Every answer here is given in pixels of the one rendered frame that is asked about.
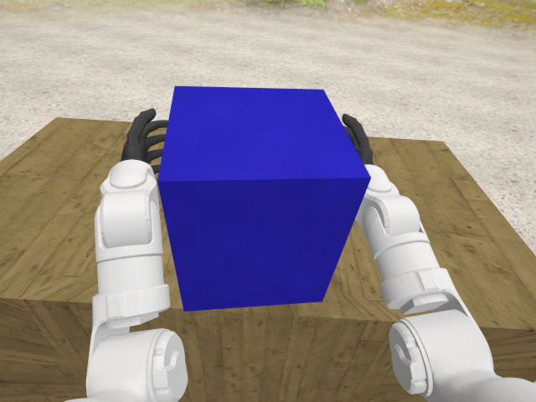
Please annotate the right robot hand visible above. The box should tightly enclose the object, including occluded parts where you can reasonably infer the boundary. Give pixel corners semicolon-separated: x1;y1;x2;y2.
342;114;374;165

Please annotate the left robot hand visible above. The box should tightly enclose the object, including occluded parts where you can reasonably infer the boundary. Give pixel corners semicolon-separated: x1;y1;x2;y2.
121;108;168;174

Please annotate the robot right upper arm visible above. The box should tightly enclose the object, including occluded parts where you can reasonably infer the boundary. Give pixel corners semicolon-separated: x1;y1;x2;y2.
389;309;536;402

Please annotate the pedestal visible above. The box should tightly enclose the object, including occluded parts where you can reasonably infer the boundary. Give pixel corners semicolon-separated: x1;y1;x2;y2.
0;117;536;402

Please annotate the carton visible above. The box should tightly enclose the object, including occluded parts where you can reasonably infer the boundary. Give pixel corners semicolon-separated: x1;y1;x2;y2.
157;86;371;312

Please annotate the left robot forearm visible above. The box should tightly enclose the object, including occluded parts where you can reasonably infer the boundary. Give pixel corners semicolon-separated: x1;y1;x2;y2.
86;160;170;398

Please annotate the robot left upper arm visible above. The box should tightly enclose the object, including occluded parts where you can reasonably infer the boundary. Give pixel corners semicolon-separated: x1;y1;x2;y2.
64;328;188;402

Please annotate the right robot forearm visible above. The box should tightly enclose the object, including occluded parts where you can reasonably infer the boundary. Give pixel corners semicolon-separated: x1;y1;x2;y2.
355;164;493;369

